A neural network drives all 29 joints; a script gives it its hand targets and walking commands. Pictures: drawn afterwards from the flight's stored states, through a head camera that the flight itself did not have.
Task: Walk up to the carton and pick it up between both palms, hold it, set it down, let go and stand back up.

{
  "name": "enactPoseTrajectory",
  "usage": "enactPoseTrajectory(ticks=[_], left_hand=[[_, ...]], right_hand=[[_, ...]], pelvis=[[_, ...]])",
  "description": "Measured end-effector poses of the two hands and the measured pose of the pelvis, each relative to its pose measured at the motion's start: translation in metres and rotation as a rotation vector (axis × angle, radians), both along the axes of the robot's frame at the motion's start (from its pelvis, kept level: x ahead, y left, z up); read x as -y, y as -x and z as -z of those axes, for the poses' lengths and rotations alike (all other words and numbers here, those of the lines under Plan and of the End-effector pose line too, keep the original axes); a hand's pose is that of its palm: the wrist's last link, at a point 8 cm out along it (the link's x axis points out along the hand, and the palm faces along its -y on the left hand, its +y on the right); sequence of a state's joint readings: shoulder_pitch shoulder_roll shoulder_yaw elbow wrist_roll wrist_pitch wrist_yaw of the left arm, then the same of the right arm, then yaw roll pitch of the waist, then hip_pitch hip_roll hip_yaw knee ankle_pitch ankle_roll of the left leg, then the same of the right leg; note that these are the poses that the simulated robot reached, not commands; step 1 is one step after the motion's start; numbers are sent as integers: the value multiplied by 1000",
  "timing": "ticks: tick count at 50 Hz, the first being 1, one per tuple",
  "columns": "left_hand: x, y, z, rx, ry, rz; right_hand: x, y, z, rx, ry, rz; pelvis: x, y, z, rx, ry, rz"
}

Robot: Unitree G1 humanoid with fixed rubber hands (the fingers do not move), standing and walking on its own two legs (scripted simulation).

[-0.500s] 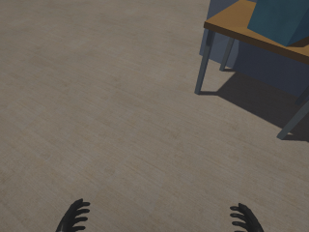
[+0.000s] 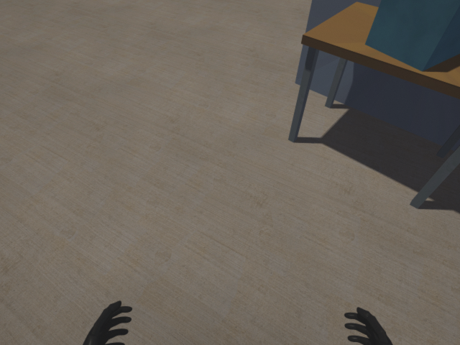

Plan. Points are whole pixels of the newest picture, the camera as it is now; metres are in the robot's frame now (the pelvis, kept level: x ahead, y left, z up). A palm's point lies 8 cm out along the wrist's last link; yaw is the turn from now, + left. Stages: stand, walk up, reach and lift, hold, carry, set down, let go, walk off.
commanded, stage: stand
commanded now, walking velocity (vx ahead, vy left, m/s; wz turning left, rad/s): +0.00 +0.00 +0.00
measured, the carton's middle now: (429, 15) +1.28 -0.76 +0.04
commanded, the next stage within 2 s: none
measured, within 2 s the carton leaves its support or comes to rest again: neither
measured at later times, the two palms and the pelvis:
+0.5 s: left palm out of the picture +0.11 +0.24 -0.09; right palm out of the picture +0.11 -0.24 -0.09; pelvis -0.01 +0.00 +0.00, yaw +0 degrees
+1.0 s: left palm out of the picture +0.12 +0.24 -0.09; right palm out of the picture +0.11 -0.25 -0.09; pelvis +0.00 +0.00 +0.00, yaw -1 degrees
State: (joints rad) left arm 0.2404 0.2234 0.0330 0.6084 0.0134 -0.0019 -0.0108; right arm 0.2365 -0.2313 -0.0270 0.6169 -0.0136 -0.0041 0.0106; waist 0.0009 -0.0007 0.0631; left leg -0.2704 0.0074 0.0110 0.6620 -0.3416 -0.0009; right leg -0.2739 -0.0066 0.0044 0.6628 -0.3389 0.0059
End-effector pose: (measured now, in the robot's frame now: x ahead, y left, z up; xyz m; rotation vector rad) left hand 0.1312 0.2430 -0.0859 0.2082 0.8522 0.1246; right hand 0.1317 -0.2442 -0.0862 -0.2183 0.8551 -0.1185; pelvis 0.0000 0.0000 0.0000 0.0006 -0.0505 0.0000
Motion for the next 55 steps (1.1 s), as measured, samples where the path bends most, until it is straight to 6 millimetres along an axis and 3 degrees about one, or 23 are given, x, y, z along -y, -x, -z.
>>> enactPoseTrajectory(ticks=[35, 55], left_hand=[[-1, 22, 5, -60, -1, 14], [0, 14, 3, -44, -3, 15]], right_hand=[[2, 31, 6, -75, 4, 12], [4, 24, 3, -55, 6, 17]], pelvis=[[-1, 9, -3, -5, 0, 7], [-1, 4, -4, -1, -1, 10]])
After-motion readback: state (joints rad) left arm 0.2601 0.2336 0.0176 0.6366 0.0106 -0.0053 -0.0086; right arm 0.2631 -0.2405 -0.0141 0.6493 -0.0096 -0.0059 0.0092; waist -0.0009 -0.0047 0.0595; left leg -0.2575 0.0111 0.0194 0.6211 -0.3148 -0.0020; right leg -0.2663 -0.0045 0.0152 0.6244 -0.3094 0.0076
